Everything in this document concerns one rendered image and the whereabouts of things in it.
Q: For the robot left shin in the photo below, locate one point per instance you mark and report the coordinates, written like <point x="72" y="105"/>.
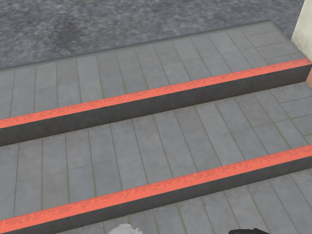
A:
<point x="123" y="225"/>

